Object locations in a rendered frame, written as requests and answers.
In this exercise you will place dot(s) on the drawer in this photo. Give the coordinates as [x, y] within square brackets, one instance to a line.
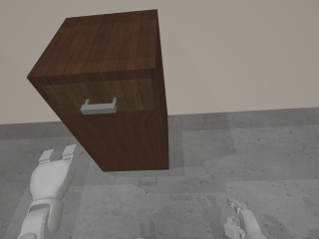
[132, 95]

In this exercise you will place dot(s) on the cabinet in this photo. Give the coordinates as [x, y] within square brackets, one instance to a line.
[106, 48]

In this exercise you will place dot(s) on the robot left hand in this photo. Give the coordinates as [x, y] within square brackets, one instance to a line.
[52, 177]

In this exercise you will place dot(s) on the robot right hand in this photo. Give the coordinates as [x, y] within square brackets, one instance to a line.
[237, 228]

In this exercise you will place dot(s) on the left robot forearm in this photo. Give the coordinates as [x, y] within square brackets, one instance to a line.
[43, 220]

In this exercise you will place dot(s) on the handle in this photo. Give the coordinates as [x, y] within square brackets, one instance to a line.
[96, 109]

